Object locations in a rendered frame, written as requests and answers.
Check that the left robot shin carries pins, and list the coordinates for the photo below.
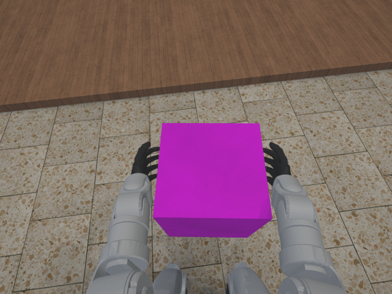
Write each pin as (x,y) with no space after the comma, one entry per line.
(173,265)

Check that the left robot upper arm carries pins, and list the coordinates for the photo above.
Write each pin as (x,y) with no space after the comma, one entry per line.
(128,282)

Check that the carton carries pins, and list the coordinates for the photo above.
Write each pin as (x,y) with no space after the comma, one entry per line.
(211,180)

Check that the robot left forearm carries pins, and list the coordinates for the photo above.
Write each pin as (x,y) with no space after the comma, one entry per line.
(126,247)

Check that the robot left thigh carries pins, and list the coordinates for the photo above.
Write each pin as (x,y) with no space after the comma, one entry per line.
(170,281)

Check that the robot right forearm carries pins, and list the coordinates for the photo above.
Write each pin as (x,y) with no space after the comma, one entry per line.
(302,248)

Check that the right robot upper arm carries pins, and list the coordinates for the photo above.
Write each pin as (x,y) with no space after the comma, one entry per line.
(297,284)

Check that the right robot hand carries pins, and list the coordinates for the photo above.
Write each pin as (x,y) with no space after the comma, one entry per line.
(279,162)

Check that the left robot hand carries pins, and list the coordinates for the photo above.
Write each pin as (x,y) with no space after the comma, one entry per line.
(141,161)

